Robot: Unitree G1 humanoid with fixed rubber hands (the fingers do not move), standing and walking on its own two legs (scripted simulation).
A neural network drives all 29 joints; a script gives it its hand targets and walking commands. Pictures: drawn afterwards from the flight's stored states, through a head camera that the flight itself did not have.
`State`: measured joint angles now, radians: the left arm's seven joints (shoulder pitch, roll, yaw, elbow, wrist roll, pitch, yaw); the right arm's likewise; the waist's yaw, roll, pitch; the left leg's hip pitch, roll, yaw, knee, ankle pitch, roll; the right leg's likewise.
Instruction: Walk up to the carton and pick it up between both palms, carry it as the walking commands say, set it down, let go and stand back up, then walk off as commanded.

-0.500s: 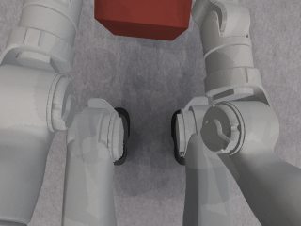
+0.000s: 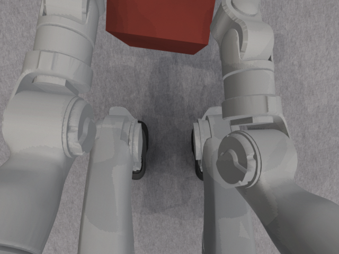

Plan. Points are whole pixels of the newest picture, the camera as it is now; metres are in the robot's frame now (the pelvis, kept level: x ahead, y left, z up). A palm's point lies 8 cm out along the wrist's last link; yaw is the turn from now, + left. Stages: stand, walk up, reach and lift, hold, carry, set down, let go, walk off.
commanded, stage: reach and lift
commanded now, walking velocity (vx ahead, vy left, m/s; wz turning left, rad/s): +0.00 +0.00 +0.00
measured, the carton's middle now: out of the picture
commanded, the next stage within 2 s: none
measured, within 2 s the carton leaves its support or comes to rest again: neither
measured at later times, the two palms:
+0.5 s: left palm out of the picture +0.55 +0.12 -0.04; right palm out of the picture +0.51 -0.11 -0.03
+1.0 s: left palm out of the picture +0.52 +0.11 +0.03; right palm out of the picture +0.49 -0.12 +0.04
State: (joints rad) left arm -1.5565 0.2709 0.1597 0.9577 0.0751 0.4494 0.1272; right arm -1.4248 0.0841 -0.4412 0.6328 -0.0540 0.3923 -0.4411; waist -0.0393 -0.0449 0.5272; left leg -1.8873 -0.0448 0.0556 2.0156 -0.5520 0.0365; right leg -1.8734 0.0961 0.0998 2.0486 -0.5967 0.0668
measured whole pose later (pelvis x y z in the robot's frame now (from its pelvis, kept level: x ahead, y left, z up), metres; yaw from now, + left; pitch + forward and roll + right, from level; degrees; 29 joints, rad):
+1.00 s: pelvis -0.02 +0.00 +0.08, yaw -1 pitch +13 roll +2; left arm -1.39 0.19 0.21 0.87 0.11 0.51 0.15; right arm -1.29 0.12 -0.40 0.60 -0.06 0.45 -0.48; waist -0.04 -0.05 0.52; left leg -1.49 -0.04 0.06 1.75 -0.50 0.03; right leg -1.48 0.10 0.12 1.78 -0.53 0.07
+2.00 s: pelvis -0.02 +0.00 +0.19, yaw -2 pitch +4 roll +2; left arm -1.19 0.13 0.21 0.85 0.12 0.49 0.15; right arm -1.11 0.17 -0.35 0.59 -0.06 0.44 -0.52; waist -0.04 -0.06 0.52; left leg -1.00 -0.04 0.05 1.32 -0.39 0.03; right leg -1.01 0.08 0.15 1.37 -0.42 0.07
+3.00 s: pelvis +0.09 +0.01 +0.32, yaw -4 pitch +2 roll +1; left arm -0.57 -0.07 0.20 0.78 0.22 0.56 0.12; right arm -0.58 0.26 -0.38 0.66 -0.28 0.52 -0.30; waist -0.04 -0.06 -0.03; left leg -0.42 -0.04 0.04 0.69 -0.29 0.03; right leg -0.44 0.04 0.17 0.72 -0.31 0.05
